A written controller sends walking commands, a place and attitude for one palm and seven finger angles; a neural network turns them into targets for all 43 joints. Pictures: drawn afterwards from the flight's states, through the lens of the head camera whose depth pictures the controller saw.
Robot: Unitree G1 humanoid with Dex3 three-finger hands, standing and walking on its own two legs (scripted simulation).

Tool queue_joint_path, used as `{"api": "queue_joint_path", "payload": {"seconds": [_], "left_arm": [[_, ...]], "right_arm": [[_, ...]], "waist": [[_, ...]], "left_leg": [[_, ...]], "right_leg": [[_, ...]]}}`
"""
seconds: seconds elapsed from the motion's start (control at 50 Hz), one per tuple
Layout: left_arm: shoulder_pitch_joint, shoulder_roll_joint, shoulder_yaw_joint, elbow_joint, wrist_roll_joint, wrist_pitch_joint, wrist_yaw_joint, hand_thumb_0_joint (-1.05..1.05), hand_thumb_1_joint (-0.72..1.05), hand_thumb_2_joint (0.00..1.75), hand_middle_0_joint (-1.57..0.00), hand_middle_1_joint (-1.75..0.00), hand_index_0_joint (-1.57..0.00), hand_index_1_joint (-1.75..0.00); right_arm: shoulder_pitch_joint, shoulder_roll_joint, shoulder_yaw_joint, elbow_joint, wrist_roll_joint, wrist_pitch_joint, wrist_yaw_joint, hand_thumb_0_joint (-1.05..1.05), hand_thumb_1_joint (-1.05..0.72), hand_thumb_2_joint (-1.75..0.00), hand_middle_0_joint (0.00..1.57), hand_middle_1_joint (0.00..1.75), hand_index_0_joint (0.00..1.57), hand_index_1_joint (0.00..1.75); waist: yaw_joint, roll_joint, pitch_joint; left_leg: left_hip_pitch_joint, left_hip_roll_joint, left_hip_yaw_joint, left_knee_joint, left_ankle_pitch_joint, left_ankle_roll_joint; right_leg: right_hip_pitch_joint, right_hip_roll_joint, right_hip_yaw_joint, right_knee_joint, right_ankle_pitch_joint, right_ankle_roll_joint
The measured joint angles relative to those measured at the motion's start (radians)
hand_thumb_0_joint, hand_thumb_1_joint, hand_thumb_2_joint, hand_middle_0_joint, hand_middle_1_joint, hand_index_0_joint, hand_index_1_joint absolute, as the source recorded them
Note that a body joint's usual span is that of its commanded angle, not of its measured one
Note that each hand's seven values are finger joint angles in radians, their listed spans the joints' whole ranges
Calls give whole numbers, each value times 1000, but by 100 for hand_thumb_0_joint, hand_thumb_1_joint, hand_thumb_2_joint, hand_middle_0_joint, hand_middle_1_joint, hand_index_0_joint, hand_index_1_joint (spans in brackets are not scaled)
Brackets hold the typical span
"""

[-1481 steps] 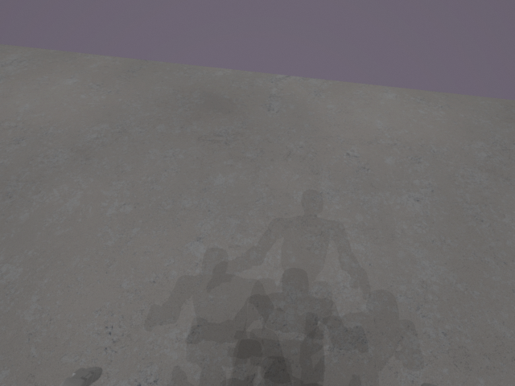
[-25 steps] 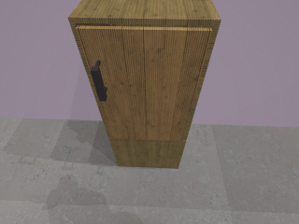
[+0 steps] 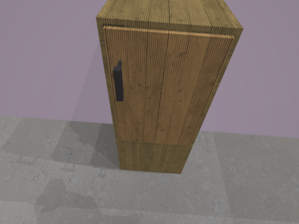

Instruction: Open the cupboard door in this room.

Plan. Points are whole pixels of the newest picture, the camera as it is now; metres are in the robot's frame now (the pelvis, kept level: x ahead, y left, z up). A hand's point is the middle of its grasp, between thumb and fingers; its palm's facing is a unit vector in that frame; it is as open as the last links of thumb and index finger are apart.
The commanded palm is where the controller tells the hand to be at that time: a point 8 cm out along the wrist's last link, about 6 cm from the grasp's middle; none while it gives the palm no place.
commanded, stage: look again from close up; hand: left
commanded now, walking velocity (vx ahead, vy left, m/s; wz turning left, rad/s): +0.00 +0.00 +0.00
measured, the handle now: (119, 81) +0.55 +0.15 +0.07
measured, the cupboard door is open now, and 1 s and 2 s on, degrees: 0 0 0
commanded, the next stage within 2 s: shuffle to correct the standing spot in 0.12 s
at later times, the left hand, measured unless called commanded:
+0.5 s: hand out of the picture -0.02 +0.18 -0.17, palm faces -0.05 -0.98 -0.19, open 7.4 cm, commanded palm none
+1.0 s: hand out of the picture -0.01 +0.12 -0.17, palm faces +0.03 -0.98 -0.17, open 7.4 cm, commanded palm none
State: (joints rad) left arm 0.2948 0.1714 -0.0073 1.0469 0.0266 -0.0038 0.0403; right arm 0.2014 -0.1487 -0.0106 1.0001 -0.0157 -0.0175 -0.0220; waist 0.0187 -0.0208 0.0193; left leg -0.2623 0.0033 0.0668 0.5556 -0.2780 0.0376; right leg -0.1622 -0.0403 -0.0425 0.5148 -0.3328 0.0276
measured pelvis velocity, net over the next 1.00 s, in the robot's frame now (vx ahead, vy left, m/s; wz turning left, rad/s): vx -0.01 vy -0.04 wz -0.01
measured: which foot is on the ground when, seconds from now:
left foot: down 0.00-1.00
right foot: down 0.00-1.00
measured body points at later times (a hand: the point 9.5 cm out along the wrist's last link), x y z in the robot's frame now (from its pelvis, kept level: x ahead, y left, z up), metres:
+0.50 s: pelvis -0.01 -0.01 +0.00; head +0.01 +0.00 +0.45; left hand -0.02 +0.23 -0.16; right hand -0.01 -0.24 -0.15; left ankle +0.02 +0.09 -0.73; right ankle -0.03 -0.13 -0.73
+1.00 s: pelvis -0.01 -0.04 +0.00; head +0.00 -0.04 +0.45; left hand -0.01 +0.17 -0.16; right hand +0.03 -0.27 -0.15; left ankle +0.01 +0.07 -0.73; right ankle -0.03 -0.13 -0.73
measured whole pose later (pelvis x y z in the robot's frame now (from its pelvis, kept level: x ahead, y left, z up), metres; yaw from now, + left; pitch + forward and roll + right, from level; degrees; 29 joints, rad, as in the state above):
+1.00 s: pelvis -0.01 -0.04 +0.00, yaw -1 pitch -1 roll +1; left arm 0.31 0.15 -0.01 1.07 0.02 -0.01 0.04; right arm 0.21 -0.16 -0.01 1.07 -0.01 0.00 -0.03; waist 0.02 -0.03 0.03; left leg -0.23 0.01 0.08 0.47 -0.23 0.01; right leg -0.18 0.01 -0.08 0.49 -0.30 -0.04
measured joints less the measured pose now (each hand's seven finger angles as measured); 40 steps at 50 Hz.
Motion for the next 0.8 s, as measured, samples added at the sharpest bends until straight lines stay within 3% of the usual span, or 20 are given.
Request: {"api": "queue_joint_path", "payload": {"seconds": [0.28,0.38,0.5,0.58,0.68,0.8], "left_arm": [[4,44,2,-5,-1,6,-14,0,91,90,-19,-29,-19,-30],[23,37,4,10,2,20,-20,0,91,90,-19,-29,-19,-30],[40,20,17,5,8,43,-37,0,91,90,-19,-29,-19,-30],[41,-6,23,-9,8,42,-43,0,91,90,-19,-29,-19,-30],[45,-31,20,-21,5,16,-28,0,91,90,-20,-30,-19,-30],[32,-48,-3,30,-8,-1,-12,1,92,90,-20,-30,-20,-30]], "right_arm": [[53,-33,9,31,-2,1,15,1,-91,-90,20,30,20,30],[67,-24,6,56,-5,7,6,1,-91,-90,20,30,20,30],[77,-10,-7,61,-11,18,-7,1,-90,-90,20,30,20,30],[91,-22,-19,69,-12,29,-12,1,-90,-90,20,30,20,30],[90,-22,-20,80,-7,39,-15,1,-91,-90,20,30,20,30],[49,4,0,96,3,13,-13,1,-91,-90,19,30,19,30]], "waist": [[-10,-1,-10],[-16,-10,-7],[-23,-16,4],[-28,25,5],[-19,21,-2],[-10,-2,6]], "left_leg": [[7,-40,18,-95,65,29],[8,-37,29,-109,71,25],[-21,-7,44,-70,54,3],[-55,39,14,-7,26,-23],[-116,48,-5,184,-150,-21],[-2,31,5,-6,19,-27]], "right_leg": [[-16,-37,15,-51,46,19],[-34,-33,26,-32,38,-6],[-93,-7,14,43,-8,-39],[-84,37,-13,22,25,-41],[-70,62,-43,10,17,-79],[-29,70,-42,11,4,-75]]}}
